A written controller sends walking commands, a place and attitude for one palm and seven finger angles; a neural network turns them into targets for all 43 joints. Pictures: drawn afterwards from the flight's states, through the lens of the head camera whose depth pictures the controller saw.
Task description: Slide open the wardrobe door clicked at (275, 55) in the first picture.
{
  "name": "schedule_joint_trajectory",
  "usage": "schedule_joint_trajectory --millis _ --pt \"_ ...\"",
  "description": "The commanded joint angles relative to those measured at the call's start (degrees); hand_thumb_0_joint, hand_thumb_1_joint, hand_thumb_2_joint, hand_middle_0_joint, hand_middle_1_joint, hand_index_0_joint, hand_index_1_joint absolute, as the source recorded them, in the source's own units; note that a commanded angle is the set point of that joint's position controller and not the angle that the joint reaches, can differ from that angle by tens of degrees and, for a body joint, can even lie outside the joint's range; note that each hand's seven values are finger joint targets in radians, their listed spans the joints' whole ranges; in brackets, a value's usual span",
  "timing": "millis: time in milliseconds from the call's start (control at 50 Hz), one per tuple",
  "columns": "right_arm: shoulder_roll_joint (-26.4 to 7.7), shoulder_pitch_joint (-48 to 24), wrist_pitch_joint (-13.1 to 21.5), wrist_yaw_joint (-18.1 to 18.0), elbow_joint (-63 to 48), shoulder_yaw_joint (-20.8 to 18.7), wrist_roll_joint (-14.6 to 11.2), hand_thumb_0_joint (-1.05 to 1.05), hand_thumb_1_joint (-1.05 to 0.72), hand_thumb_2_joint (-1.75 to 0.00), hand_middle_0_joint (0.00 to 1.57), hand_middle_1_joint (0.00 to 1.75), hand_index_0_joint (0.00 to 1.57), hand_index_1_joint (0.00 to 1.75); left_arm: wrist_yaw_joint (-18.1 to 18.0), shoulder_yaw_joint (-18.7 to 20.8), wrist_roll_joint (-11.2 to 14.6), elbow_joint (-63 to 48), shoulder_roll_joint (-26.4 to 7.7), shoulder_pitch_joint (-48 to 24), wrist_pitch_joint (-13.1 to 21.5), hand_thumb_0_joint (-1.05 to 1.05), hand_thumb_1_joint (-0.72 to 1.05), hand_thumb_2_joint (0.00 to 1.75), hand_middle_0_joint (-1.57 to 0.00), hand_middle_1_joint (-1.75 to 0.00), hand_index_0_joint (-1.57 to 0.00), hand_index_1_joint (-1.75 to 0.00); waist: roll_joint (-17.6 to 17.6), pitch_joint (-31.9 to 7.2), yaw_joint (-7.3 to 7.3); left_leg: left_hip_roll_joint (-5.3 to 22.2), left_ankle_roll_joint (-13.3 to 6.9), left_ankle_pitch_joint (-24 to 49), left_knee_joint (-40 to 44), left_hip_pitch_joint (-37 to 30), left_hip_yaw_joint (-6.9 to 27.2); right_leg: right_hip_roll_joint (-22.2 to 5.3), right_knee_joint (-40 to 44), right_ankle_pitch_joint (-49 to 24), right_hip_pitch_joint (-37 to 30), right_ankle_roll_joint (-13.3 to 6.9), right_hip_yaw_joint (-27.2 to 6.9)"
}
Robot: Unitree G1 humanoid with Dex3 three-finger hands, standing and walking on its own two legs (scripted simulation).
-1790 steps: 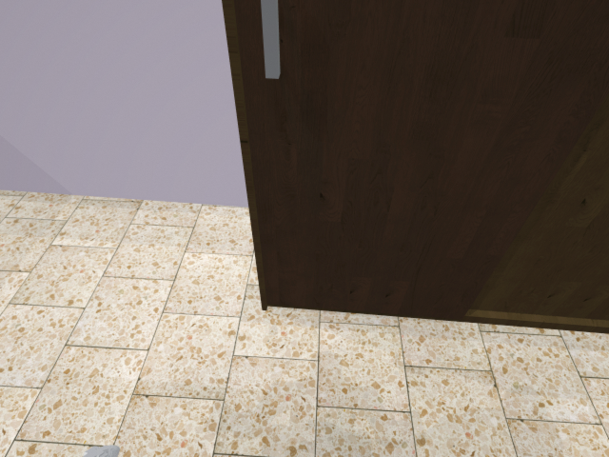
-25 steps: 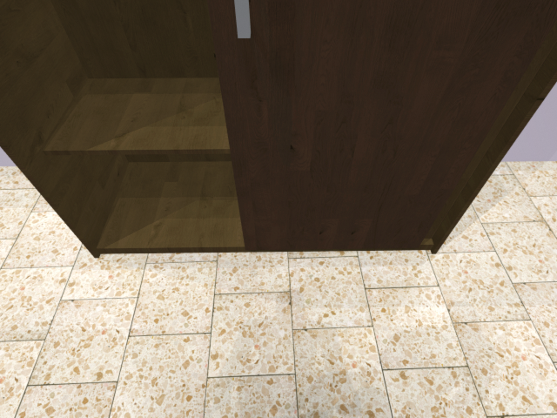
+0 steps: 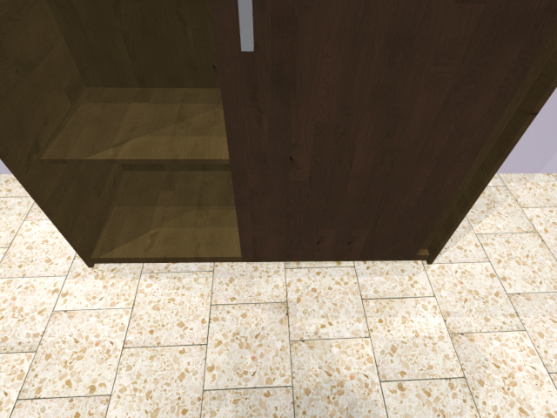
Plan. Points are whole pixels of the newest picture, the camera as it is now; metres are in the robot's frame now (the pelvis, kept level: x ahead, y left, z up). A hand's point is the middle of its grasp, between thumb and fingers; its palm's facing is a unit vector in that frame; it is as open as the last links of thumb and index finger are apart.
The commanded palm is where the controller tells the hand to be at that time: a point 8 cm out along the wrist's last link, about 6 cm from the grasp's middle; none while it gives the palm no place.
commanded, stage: look to check the result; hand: left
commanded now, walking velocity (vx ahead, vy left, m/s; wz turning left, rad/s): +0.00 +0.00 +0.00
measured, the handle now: out of the picture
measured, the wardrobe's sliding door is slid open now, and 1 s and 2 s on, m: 0.62 0.62 0.62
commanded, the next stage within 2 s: stand and wait in 0.42 s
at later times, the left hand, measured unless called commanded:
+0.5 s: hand out of the picture +0.02 +0.17 -0.18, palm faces -0.01 -0.98 -0.19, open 7.3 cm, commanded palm none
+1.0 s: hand out of the picture +0.02 +0.17 -0.18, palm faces -0.02 -0.98 -0.19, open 7.3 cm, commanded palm none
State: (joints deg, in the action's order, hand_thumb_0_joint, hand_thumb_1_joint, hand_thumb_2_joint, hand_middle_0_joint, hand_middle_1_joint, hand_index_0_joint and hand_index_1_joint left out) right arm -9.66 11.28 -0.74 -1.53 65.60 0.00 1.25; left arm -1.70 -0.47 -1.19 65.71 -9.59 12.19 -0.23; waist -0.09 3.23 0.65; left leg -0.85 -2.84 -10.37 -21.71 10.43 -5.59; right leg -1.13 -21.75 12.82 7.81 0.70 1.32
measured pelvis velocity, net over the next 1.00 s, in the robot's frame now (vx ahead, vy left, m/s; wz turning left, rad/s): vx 0.01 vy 0.00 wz -0.01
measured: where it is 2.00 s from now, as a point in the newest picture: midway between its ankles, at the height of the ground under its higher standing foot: outside the picture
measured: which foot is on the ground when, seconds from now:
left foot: down 0.00-1.00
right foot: down 0.00-1.00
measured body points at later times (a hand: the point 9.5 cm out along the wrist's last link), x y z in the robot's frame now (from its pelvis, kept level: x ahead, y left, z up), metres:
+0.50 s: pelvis +0.01 +0.00 +0.00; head +0.03 +0.00 +0.45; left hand +0.02 +0.23 -0.16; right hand +0.01 -0.22 -0.16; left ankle +0.02 +0.08 -0.74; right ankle -0.01 -0.13 -0.74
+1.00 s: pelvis +0.01 +0.00 +0.00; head +0.03 +0.00 +0.45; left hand +0.02 +0.22 -0.16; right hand +0.02 -0.23 -0.16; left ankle +0.02 +0.08 -0.74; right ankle -0.01 -0.13 -0.74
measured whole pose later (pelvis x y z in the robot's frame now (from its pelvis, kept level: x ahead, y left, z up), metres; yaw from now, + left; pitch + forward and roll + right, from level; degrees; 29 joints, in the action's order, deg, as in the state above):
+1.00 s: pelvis +0.01 +0.00 +0.00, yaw +0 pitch -1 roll +0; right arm -9.0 12.3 -0.4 -1.9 66.7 0.1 1.1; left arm -1.9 -0.4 -1.1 66.4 -8.9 13.1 -0.2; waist -0.1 3.5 0.7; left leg -0.8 -2.6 -11.0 -21.0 8.9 -5.8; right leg -1.1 -21.3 13.5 6.5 0.6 1.0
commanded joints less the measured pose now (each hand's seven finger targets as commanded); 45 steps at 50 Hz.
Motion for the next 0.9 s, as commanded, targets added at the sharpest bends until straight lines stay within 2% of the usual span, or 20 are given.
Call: schedule_joint_trajectory --millis 0,60,100,160,480,560,620,820,840,880 --pt "-6.07 2.35 1.03 -0.3 -1.26 -0.84 -0.26 0.0 -0.9 -0.9 0.2 0.3 0.2 0.3 -0.5 0.8 0.19 -1.53 -6.2 2.89 0.85 0.0 0.9 0.9 -0.2 -0.3 -0.2 -0.3 -0.03 -1.83 0.04 7.9 0.61 6.9 4.1 -3.8 7.77 -5.06 4.09 -4.92 2.98 -1.74 -4.58" --pt "-5.91 2.69 1.02 -0.4 -0.93 -0.74 -0.24 0.0 -0.9 -0.9 0.2 0.3 0.2 0.3 -0.51 0.76 0.2 -1.15 -5.95 3.12 0.7 0.0 0.9 0.9 -0.2 -0.3 -0.2 -0.3 -0.24 -0.52 0.06 8.0 0.56 6.52 4.66 -3.28 7.79 -4.92 4.05 -4.42 3.26 -1.7 -4.4" --pt "-5.84 2.86 1.09 -0.44 -0.9 -0.76 -0.27 0.0 -0.9 -0.9 0.2 0.3 0.2 0.3 -0.55 0.78 0.19 -1.06 -5.98 3.59 0.72 0.0 0.9 0.9 -0.2 -0.3 -0.2 -0.3 -0.3 -1.4 -0.03 7.99 0.47 7.6 4.22 -3.93 7.64 -5.0 3.95 -5.18 2.89 -1.71 -4.49" --pt "-5.67 3.05 0.98 -0.46 -0.65 -0.7 -0.32 0.0 -0.9 -0.9 0.2 0.3 0.2 0.3 -0.57 0.73 0.22 -0.86 -5.92 3.56 0.62 0.0 0.9 0.9 -0.2 -0.3 -0.2 -0.3 0.17 0.16 -0.02 7.88 0.52 5.88 4.81 -3.13 7.85 -4.93 4.29 -3.98 3.23 -1.73 -4.42" --pt "-5.34 3.87 1.23 -0.63 -0.43 -0.72 -0.39 0.0 -0.9 -0.9 0.2 0.3 0.2 0.3 -0.66 0.9 0.15 -0.72 -5.5 4.4 0.66 0.0 0.9 0.9 -0.2 -0.3 -0.2 -0.3 0.34 -0.74 -0.16 7.93 0.33 8.35 4.29 -4.04 7.64 -4.92 3.93 -5.35 2.5 -1.68 -4.42" --pt "-5.22 3.66 1.19 -0.63 -0.25 -0.68 -0.3 0.0 -0.9 -0.9 0.2 0.3 0.2 0.3 -0.63 0.83 0.21 -0.79 -5.23 3.95 0.6 0.0 0.9 0.9 -0.2 -0.3 -0.2 -0.3 -0.31 0.66 -0.02 7.85 0.43 7.15 4.81 -3.45 7.67 -4.95 4.1 -4.76 3.11 -1.72 -4.57" --pt "-5.33 3.91 1.26 -0.63 -0.29 -0.69 -0.28 0.0 -0.9 -0.9 0.2 0.3 0.2 0.3 -0.63 0.86 0.22 -0.8 -5.4 4.09 0.66 0.0 0.9 0.9 -0.2 -0.3 -0.2 -0.3 -0.19 -0.55 -0.06 7.89 0.46 7.72 4.56 -4.04 7.48 -5.01 4.0 -5.25 2.47 -1.68 -4.46" --pt "-5.22 3.68 1.22 -0.63 -0.12 -0.65 -0.31 0.0 -0.9 -0.9 0.2 0.3 0.2 0.3 -0.6 0.85 0.24 -0.83 -5.4 3.91 0.67 0.0 0.9 0.9 -0.2 -0.3 -0.2 -0.3 0.25 0.63 -0.02 7.89 0.57 6.59 5.06 -3.61 7.52 -4.97 4.3 -4.66 3.04 -1.76 -4.54" --pt "-5.34 3.69 1.26 -0.63 -0.19 -0.7 -0.3 0.0 -0.9 -0.9 0.2 0.3 0.2 0.3 -0.58 0.8 0.23 -0.81 -5.39 4.18 0.68 0.0 0.9 0.9 -0.2 -0.3 -0.2 -0.3 -0.3 0.18 -0.05 7.82 0.54 6.98 4.88 -4.0 7.4 -5.01 4.29 -4.98 2.91 -1.75 -4.62" --pt "-5.44 3.85 1.25 -0.59 -0.29 -0.71 -0.48 0.0 -0.9 -0.9 0.2 0.3 0.2 0.3 -0.63 0.81 0.19 -0.81 -5.72 4.45 0.83 0.0 0.9 0.9 -0.2 -0.3 -0.2 -0.3 0.72 -1.05 -0.09 7.93 0.46 7.84 4.41 -4.63 7.38 -5.02 4.49 -5.62 2.34 -1.77 -4.67"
